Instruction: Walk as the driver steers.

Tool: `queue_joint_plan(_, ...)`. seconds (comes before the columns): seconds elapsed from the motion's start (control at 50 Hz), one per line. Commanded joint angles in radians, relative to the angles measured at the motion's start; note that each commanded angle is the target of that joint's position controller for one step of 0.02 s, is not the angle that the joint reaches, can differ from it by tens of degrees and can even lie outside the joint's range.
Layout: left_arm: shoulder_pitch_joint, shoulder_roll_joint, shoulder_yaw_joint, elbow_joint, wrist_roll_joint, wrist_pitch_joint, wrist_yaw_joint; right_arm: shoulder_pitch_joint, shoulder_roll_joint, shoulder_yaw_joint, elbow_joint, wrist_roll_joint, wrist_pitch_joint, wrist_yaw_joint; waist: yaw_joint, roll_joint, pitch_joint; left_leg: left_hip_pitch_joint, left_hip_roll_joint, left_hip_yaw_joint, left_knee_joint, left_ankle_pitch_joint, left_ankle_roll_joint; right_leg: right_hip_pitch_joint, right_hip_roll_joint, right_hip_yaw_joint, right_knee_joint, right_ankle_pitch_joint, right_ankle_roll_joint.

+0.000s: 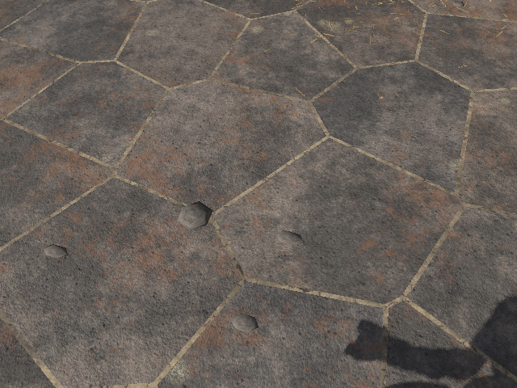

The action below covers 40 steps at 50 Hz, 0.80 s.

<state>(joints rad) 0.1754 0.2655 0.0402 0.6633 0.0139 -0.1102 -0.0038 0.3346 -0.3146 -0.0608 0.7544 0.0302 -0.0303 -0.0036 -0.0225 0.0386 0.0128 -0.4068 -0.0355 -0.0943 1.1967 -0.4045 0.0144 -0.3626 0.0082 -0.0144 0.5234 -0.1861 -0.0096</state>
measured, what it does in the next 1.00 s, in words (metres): walks ahead: left foot, then right foot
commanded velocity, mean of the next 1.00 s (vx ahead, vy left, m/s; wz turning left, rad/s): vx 0.12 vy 0.00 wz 0.13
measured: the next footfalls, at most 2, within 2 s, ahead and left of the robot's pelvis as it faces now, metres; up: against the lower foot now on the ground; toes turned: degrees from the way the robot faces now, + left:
left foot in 0.32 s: +0.27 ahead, +0.13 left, +0.00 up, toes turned +5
right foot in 0.60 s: +0.24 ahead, -0.12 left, +0.00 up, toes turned +6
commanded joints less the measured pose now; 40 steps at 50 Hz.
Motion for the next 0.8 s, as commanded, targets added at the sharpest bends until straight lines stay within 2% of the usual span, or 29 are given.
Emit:
queue_joint_plan(0.02, 0.071, 0.108, 0.034, -0.020, 0.008, -0.003, 0.005, -0.071, -0.086, -0.030, -0.114, -0.002, -0.006, 0.005, 0.052, -0.155, 0.004, -0.292, 0.117, -0.028, 0.016, 0.091, -0.014, 0.258, -0.265, 0.290, -0.289, 0.070, -0.148)
queue_joint_plan(0.04, 0.068, 0.105, 0.034, -0.012, 0.006, -0.008, 0.002, -0.064, -0.061, -0.026, -0.115, -0.003, 0.001, 0.005, 0.039, -0.155, 0.008, -0.263, 0.107, -0.015, -0.016, 0.081, -0.022, 0.232, -0.255, 0.238, -0.291, 0.229, -0.160)
queue_joint_plan(0.08, 0.065, 0.131, 0.044, 0.011, 0.000, -0.013, -0.001, -0.077, -0.027, -0.017, -0.127, -0.017, 0.009, 0.002, 0.020, -0.135, 0.004, -0.247, 0.089, 0.001, -0.125, 0.081, -0.040, 0.219, -0.261, 0.156, -0.282, 0.513, -0.186)
queue_joint_plan(0.12, 0.049, 0.158, 0.053, 0.027, -0.008, -0.005, 0.003, -0.102, -0.001, -0.005, -0.134, -0.028, 0.010, 0.006, 0.016, -0.129, -0.024, -0.212, 0.090, 0.023, -0.274, 0.167, -0.047, 0.229, -0.255, 0.083, -0.274, 0.620, -0.193)
queue_joint_plan(0.16, 0.039, 0.170, 0.055, 0.041, -0.017, 0.010, 0.010, -0.140, 0.009, 0.004, -0.133, -0.028, 0.004, 0.019, 0.028, -0.136, -0.052, -0.113, 0.078, 0.061, -0.428, 0.307, -0.042, 0.209, -0.226, 0.013, -0.275, 0.630, -0.178)
queue_joint_plan(0.2, 0.070, 0.181, 0.055, 0.067, -0.026, 0.020, 0.014, -0.195, 0.000, 0.004, -0.143, -0.027, -0.002, 0.031, 0.050, -0.137, -0.066, -0.052, 0.060, 0.077, -0.527, 0.378, -0.032, 0.230, -0.223, -0.002, -0.258, 0.607, -0.166)
queue_joint_plan(0.24, 0.081, 0.194, 0.058, 0.088, -0.036, 0.028, 0.014, -0.225, -0.023, -0.003, -0.158, -0.029, -0.007, 0.038, 0.049, -0.142, -0.068, -0.023, 0.051, 0.075, -0.595, 0.366, -0.006, 0.265, -0.240, 0.014, -0.214, 0.581, -0.154)
queue_joint_plan(0.28, 0.059, 0.198, 0.059, 0.097, -0.049, 0.033, 0.015, -0.185, -0.045, -0.016, -0.147, -0.037, -0.011, 0.037, 0.008, -0.133, -0.085, 0.074, 0.030, 0.091, -0.710, 0.408, 0.031, 0.273, -0.228, 0.014, -0.120, 0.560, -0.123)
queue_joint_plan(0.3, 0.079, 0.178, 0.053, 0.108, -0.047, 0.033, 0.014, -0.136, -0.074, -0.029, -0.128, -0.044, -0.011, 0.028, -0.012, -0.106, -0.115, 0.187, 0.013, 0.101, -0.773, 0.496, 0.058, 0.252, -0.186, -0.003, -0.031, 0.551, -0.093)
queue_joint_plan(0.32, 0.113, 0.144, 0.038, 0.106, -0.022, 0.026, 0.013, -0.078, -0.146, -0.046, -0.124, -0.054, -0.009, 0.013, -0.024, -0.023, -0.181, 0.354, 0.129, -0.004, -0.747, 0.893, 0.102, 0.163, -0.125, -0.048, 0.117, 0.366, -0.034)
queue_joint_plan(0.34, 0.215, 0.068, 0.004, 0.099, 0.012, 0.021, 0.003, -0.059, -0.171, -0.037, -0.138, -0.084, 0.001, -0.001, 0.014, 0.167, -0.298, 0.625, 0.386, -0.288, -0.681, 1.248, 0.288, -0.093, -0.030, -0.050, 0.396, -0.247, 0.042)
queue_joint_plan(0.36, 0.230, 0.083, 0.001, 0.123, 0.002, 0.037, -0.004, -0.059, -0.077, -0.008, -0.125, -0.061, 0.008, 0.002, 0.004, 0.164, -0.395, 0.588, 0.437, -0.357, -0.711, 1.156, 0.362, -0.090, -0.046, 0.076, 0.505, -0.535, 0.069)
queue_joint_plan(0.38, 0.180, 0.140, 0.016, 0.115, -0.023, 0.056, -0.006, -0.103, -0.048, 0.001, -0.119, -0.044, 0.010, 0.012, 0.001, 0.110, -0.310, 0.501, 0.376, -0.299, -0.750, 0.968, 0.330, -0.124, -0.071, 0.093, 0.538, -0.527, 0.080)
queue_joint_plan(0.4, 0.129, 0.140, 0.018, 0.110, -0.027, 0.072, 0.002, -0.151, -0.042, 0.003, -0.112, -0.037, 0.010, 0.018, 0.011, 0.069, -0.227, 0.429, 0.329, -0.255, -0.781, 0.807, 0.281, -0.161, -0.085, 0.079, 0.520, -0.501, 0.082)
queue_joint_plan(0.42, 0.104, 0.141, 0.022, 0.111, -0.018, 0.089, 0.015, -0.199, -0.052, 0.002, -0.111, -0.037, 0.011, 0.019, 0.022, 0.046, -0.168, 0.334, 0.305, -0.226, -0.817, 0.689, 0.250, -0.152, -0.095, 0.078, 0.470, -0.451, 0.091)
queue_joint_plan(0.46, 0.129, 0.127, 0.022, 0.126, -0.011, 0.118, 0.032, -0.269, -0.081, -0.010, -0.109, -0.049, 0.019, 0.015, 0.064, 0.088, -0.124, 0.151, 0.255, -0.159, -0.872, 0.549, 0.220, -0.018, -0.085, 0.056, 0.373, -0.351, 0.107)
queue_joint_plan(0.52, 0.144, 0.089, 0.013, 0.151, -0.008, 0.123, 0.040, -0.287, -0.054, -0.007, -0.091, -0.054, 0.024, 0.004, 0.062, 0.099, -0.139, 0.086, 0.222, -0.103, -0.892, 0.409, 0.207, 0.108, -0.070, 0.032, 0.225, -0.197, 0.097)
queue_joint_plan(0.56, 0.137, 0.074, 0.009, 0.161, -0.003, 0.121, 0.037, -0.294, -0.037, 0.000, -0.074, -0.046, 0.027, -0.001, 0.070, 0.089, -0.131, 0.054, 0.202, -0.085, -0.884, 0.237, 0.179, 0.191, -0.058, 0.016, 0.081, -0.058, 0.075)
queue_joint_plan(0.58, 0.132, 0.070, 0.008, 0.164, 0.006, 0.120, 0.033, -0.285, -0.021, 0.005, -0.061, -0.042, 0.028, -0.001, 0.074, 0.078, -0.118, 0.029, 0.180, -0.076, -0.882, 0.109, 0.145, 0.238, -0.050, 0.010, 0.005, 0.003, 0.059)
queue_joint_plan(0.6, 0.113, 0.084, 0.007, 0.153, 0.022, 0.120, 0.031, -0.246, 0.004, 0.013, -0.037, -0.044, 0.026, 0.001, 0.066, 0.048, -0.089, -0.002, 0.149, -0.066, -0.878, -0.015, 0.089, 0.261, -0.079, 0.046, -0.054, 0.052, 0.037)
queue_joint_plan(0.62, 0.089, 0.134, 0.014, 0.132, 0.023, 0.119, 0.034, -0.218, 0.004, 0.014, -0.023, -0.052, 0.025, 0.003, 0.035, -0.020, -0.038, -0.016, 0.105, -0.038, -0.838, -0.086, 0.042, 0.223, -0.143, 0.108, -0.104, 0.023, 0.005)
queue_joint_plan(0.64, 0.047, 0.175, 0.027, 0.147, 0.011, 0.119, 0.035, -0.194, 0.006, 0.009, -0.022, -0.047, 0.026, 0.001, -0.009, -0.152, 0.006, 0.063, 0.049, 0.030, -0.820, -0.008, 0.008, 0.062, -0.137, 0.105, -0.124, -0.220, -0.028)
queue_joint_plan(0.66, 0.025, 0.124, 0.017, 0.140, 0.013, 0.110, 0.030, -0.229, -0.018, 0.005, -0.013, -0.051, 0.027, -0.005, 0.015, -0.146, 0.032, 0.148, 0.046, 0.038, -0.774, 0.066, -0.007, -0.030, -0.114, 0.105, -0.169, -0.330, -0.024)
queue_joint_plan(0.68, 0.020, 0.097, 0.008, 0.149, 0.018, 0.100, 0.030, -0.231, -0.022, -0.001, -0.010, -0.046, 0.028, -0.010, 0.010, -0.150, 0.033, 0.183, 0.050, 0.039, -0.755, 0.111, -0.001, -0.052, -0.110, 0.102, -0.185, -0.325, -0.007)
queue_joint_plan(0.74, 0.036, 0.087, 0.003, 0.169, 0.006, 0.074, 0.027, -0.199, -0.016, -0.003, 0.027, -0.047, 0.033, -0.019, 0.014, -0.116, 0.013, 0.191, 0.063, 0.026, -0.750, 0.207, 0.018, 0.016, -0.092, 0.078, -0.149, -0.170, 0.018)
queue_joint_plan(0.8, 0.064, 0.091, 0.002, 0.191, 0.000, 0.071, 0.029, -0.191, -0.012, -0.005, 0.060, -0.040, 0.028, -0.018, 0.027, -0.075, -0.015, 0.204, 0.066, 0.029, -0.741, 0.298, 0.015, 0.067, -0.083, 0.067, -0.121, -0.072, 0.012)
